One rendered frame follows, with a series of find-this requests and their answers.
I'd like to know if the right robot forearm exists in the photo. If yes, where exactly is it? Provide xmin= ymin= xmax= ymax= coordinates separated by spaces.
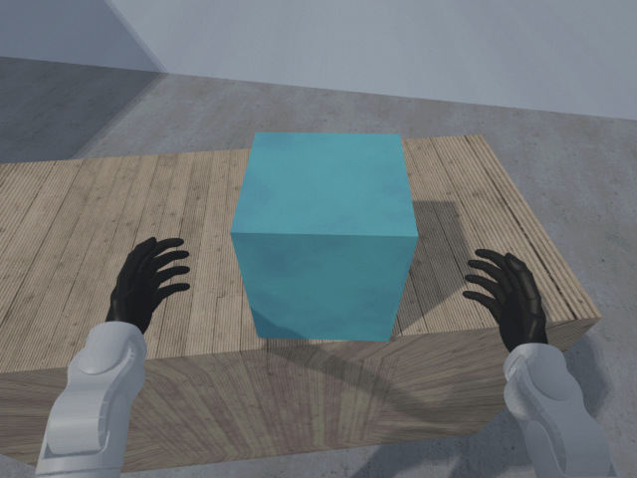
xmin=503 ymin=343 xmax=621 ymax=478

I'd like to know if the robot left hand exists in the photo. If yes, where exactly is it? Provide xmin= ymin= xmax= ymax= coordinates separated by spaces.
xmin=106 ymin=237 xmax=190 ymax=334

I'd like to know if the left robot forearm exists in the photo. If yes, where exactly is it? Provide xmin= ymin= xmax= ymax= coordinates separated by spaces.
xmin=35 ymin=322 xmax=147 ymax=478

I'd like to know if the pedestal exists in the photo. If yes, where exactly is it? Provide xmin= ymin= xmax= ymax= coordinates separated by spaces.
xmin=0 ymin=134 xmax=602 ymax=473

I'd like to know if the carton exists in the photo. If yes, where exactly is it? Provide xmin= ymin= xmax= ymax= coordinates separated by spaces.
xmin=230 ymin=132 xmax=418 ymax=342

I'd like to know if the robot right hand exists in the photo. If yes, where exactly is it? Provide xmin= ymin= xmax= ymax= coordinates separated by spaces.
xmin=463 ymin=249 xmax=548 ymax=353

